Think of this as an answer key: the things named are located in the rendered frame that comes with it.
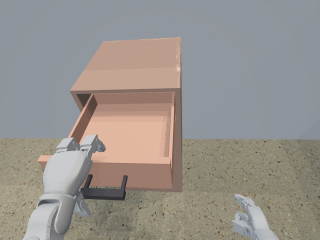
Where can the robot right hand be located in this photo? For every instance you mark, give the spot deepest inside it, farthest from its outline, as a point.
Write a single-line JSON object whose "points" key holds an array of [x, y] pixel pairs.
{"points": [[246, 224]]}

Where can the handle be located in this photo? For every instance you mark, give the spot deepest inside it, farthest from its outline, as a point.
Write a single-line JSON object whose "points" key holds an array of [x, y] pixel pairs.
{"points": [[104, 193]]}

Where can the cabinet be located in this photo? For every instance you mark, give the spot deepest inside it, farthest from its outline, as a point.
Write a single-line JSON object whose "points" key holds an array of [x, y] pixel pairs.
{"points": [[138, 66]]}

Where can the robot left hand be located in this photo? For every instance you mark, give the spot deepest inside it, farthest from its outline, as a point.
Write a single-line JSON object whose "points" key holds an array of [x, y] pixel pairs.
{"points": [[67, 169]]}

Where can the drawer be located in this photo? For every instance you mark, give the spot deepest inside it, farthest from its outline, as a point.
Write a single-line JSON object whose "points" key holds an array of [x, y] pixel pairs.
{"points": [[138, 131]]}

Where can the left robot forearm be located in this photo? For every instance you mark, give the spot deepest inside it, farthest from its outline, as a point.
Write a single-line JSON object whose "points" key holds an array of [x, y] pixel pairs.
{"points": [[52, 217]]}

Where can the right robot forearm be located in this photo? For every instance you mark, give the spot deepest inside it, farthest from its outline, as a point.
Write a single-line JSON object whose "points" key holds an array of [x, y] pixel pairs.
{"points": [[264, 234]]}

